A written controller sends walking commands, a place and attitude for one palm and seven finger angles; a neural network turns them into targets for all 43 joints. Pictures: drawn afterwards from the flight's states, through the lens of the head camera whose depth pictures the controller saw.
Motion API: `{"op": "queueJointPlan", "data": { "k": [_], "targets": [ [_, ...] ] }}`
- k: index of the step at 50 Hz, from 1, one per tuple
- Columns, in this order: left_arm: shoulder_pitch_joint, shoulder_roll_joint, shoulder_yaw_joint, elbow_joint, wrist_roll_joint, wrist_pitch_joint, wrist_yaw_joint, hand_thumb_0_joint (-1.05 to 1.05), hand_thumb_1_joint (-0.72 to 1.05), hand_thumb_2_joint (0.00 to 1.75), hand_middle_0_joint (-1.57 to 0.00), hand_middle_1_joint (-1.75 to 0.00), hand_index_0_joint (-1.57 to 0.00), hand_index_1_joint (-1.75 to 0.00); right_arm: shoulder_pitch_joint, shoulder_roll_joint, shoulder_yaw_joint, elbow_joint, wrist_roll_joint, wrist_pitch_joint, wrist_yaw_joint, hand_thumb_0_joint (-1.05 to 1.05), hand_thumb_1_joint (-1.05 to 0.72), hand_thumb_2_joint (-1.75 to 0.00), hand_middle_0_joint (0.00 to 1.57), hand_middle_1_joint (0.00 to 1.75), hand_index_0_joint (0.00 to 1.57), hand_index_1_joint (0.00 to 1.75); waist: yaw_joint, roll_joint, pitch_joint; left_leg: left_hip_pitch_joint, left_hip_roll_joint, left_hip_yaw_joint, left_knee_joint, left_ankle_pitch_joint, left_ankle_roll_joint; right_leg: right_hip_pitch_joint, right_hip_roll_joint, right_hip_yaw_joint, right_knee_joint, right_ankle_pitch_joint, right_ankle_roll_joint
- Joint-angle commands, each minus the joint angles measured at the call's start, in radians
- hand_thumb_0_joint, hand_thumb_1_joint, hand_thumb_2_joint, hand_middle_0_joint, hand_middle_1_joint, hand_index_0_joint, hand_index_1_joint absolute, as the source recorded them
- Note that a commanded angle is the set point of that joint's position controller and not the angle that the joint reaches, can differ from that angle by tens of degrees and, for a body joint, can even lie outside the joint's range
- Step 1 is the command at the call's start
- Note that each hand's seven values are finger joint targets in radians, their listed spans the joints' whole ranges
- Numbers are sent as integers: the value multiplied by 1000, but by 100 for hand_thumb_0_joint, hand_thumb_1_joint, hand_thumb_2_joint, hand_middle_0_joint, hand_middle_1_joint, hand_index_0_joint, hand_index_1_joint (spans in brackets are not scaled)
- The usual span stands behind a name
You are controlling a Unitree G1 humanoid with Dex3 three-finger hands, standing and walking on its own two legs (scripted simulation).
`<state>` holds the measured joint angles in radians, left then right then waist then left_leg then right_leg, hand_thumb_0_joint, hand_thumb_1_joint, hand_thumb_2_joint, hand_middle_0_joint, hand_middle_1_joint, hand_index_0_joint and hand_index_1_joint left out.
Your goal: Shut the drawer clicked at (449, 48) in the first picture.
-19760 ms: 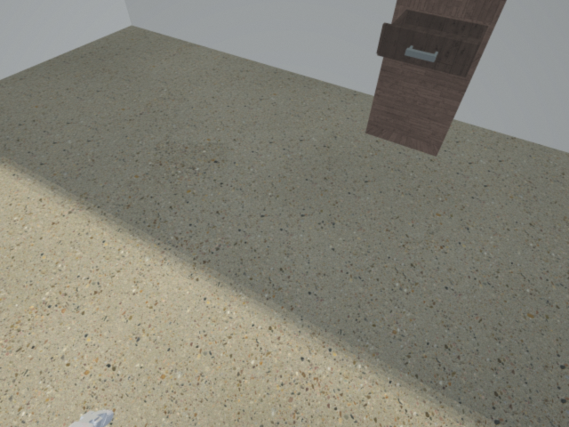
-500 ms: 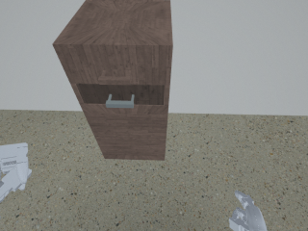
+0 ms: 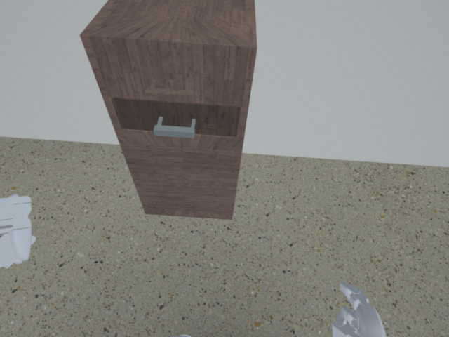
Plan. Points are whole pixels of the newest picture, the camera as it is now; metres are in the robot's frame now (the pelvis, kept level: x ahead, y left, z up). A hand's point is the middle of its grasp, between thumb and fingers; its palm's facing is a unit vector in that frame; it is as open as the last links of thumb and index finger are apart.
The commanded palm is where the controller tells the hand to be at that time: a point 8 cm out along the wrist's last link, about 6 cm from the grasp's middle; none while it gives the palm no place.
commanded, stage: step back with the hand held close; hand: left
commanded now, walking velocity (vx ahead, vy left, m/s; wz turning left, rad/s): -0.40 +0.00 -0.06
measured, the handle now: (175, 126) +0.70 +0.17 -0.11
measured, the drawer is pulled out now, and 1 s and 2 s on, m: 0.00 0.00 0.00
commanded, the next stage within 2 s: stop stepping back and stand still in 0.52 s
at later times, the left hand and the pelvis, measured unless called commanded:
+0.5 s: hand out of the picture +0.12 +0.23 +0.18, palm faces +0.36 -0.81 -0.45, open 3.3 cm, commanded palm +0.06 +0.27 +0.19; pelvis -0.07 -0.01 +0.01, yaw -1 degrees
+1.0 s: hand out of the picture +0.01 +0.20 +0.17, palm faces +0.30 -0.85 -0.44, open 3.3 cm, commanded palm -0.05 +0.25 +0.19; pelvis -0.19 -0.03 +0.01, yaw -2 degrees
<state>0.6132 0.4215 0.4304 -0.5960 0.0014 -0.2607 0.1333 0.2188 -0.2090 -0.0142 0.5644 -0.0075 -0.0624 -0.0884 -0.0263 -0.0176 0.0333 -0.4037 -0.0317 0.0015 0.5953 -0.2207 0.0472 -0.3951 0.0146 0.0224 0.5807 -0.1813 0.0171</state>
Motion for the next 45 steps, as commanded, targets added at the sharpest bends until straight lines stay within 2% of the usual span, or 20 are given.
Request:
{"op": "queueJointPlan", "data": {
  "k": [1,4,7,10,12,13,15,16,18,23,26,28,29,30,31,32,35,37,40,45],
  "targets": [
    [20,122,101,-229,-16,-67,9,0,90,90,-140,-160,-140,-160,-112,-150,-61,-157,-3,-65,3,0,-90,-90,20,30,20,30,26,122,-188,-267,167,-136,-218,-44,55,404,-10,69,105,307,-9],
    [14,134,98,-229,-25,-64,7,0,90,90,-140,-160,-140,-160,-102,-138,-63,-147,-3,-56,6,0,-90,-90,20,30,20,30,11,29,-213,-140,103,-84,-108,-37,18,272,-81,152,-13,327,-35],
    [-6,169,119,-217,-37,-69,22,0,90,90,-140,-160,-140,-160,-88,-121,-74,-134,0,-31,9,0,-90,-90,20,30,20,30,0,-104,-188,-8,16,-30,79,-171,-26,34,-210,281,-252,-8,-105],
    [-6,154,105,-184,-44,-66,40,0,90,90,-140,-160,-140,-160,-100,-95,-65,-118,0,-6,11,0,-90,-90,20,30,20,30,-3,-140,-168,120,12,-24,169,-129,-37,-129,-254,222,-320,-139,-129],
    [3,142,91,-198,-43,-71,41,0,90,90,-140,-160,-140,-160,-114,-109,-60,-123,-1,-5,3,0,-90,-90,20,30,20,30,-7,-50,-135,117,53,-68,-63,-107,-16,-107,-166,125,-236,-136,-78],
    [10,148,96,-214,-38,-80,40,0,90,90,-140,-160,-140,-160,-122,-131,-62,-129,0,-12,-3,0,-90,-90,20,30,20,30,-6,82,-122,42,118,-147,-193,-97,14,-46,-71,72,-131,-106,-38],
    [4,130,107,-214,-8,-100,24,0,90,90,-140,-160,-140,-160,-142,-152,-65,-155,-2,-45,-7,0,-90,-90,20,30,20,30,4,355,-143,-399,345,-383,-503,-555,120,340,89,-6,328,-119,12],
    [-17,129,105,-223,-1,-92,22,0,90,90,-140,-160,-140,-160,-129,-138,-65,-154,-8,-56,-9,0,-90,-90,20,30,20,30,4,319,-115,-437,375,-418,-516,-522,150,319,91,29,460,-133,10],
    [-30,130,101,-237,-11,-84,26,0,90,90,-140,-160,-140,-160,-119,-127,-70,-141,-12,-79,-3,0,-90,-90,20,30,20,30,17,158,-126,-251,342,-340,-389,-256,143,171,72,56,435,-232,2],
    [5,87,22,-247,-42,-90,16,0,90,90,-140,-160,-140,-160,-81,-117,-46,-55,-35,-129,23,0,-90,-90,20,30,20,30,18,253,-179,176,266,-234,-322,151,78,50,47,-21,-15,-305,-17],
    [-48,133,38,-266,-44,-107,-1,0,90,90,-140,-160,-140,-160,-67,-122,-47,-21,-46,-118,31,0,-90,-90,20,30,20,30,24,220,-268,388,247,-159,-210,528,30,57,31,-14,-234,-117,-21],
    [-39,163,71,-259,-50,-113,-10,0,90,90,-140,-160,-140,-160,-88,-117,-43,-41,-41,-100,33,0,-90,-90,20,30,20,30,25,163,-306,407,191,-63,-152,581,-3,91,3,-12,-240,127,-13],
    [-38,195,105,-264,-56,-118,-11,0,90,90,-140,-160,-140,-160,-115,-120,-44,-63,-35,-96,30,0,-90,-90,20,30,20,30,30,139,-309,382,173,-26,-150,521,-13,104,-13,-15,-220,193,-5],
    [-4,194,115,-259,-64,-113,-11,0,90,90,-140,-160,-140,-160,-94,-94,-44,-81,-18,-81,31,0,-90,-90,20,30,20,30,18,27,-339,428,131,19,-89,529,-21,72,-45,4,-234,362,18],
    [34,196,123,-243,-72,-104,-13,0,90,90,-140,-160,-140,-160,-110,-94,-47,-108,5,-75,30,0,-90,-90,20,30,20,30,19,-112,-337,403,90,50,-20,386,-34,67,-96,8,-250,497,52],
    [95,216,153,-226,-78,-90,-5,0,90,90,-140,-160,-140,-160,-123,-94,-46,-127,18,-66,28,0,-90,-90,20,30,20,30,26,-172,-332,337,49,56,47,184,-42,74,-158,27,-243,529,44],
    [165,182,153,-159,-89,-45,8,0,90,90,-140,-160,-140,-160,-157,-74,-18,-142,18,-35,14,0,-90,-90,20,30,20,30,18,-44,-165,103,51,-1,48,22,-41,75,-217,122,-234,281,-74],
    [107,160,122,-150,-89,-32,11,0,90,90,-140,-160,-140,-160,-146,-97,-17,-138,18,-38,4,0,-90,-90,20,30,20,30,5,-35,-110,140,68,-8,-82,133,-32,77,-178,97,-234,219,-56],
    [86,159,83,-145,-79,-33,12,0,90,90,-140,-160,-140,-160,-114,-123,-22,-132,17,-50,-9,0,-90,-90,20,30,20,30,11,53,-132,285,109,-46,-143,274,-7,44,-82,23,-224,126,-6],
    [-20,136,24,-182,-52,-45,14,0,90,90,-140,-160,-140,-160,-117,-148,-26,-138,10,-82,-15,0,-90,-90,20,30,20,30,14,125,-36,157,154,-145,-328,-165,1,56,3,6,-241,-229,-9]
  ]
}}
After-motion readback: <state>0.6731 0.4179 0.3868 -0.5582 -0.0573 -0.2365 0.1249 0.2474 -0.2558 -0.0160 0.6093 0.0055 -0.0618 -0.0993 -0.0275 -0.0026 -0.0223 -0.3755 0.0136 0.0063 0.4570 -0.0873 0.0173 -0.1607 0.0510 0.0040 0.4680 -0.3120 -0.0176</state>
